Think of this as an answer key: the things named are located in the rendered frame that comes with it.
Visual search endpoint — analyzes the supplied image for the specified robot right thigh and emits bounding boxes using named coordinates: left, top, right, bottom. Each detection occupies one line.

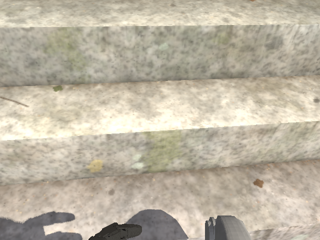
left=205, top=215, right=252, bottom=240

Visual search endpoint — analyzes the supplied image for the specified robot left hand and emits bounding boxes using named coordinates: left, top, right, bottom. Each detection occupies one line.
left=88, top=222, right=142, bottom=240

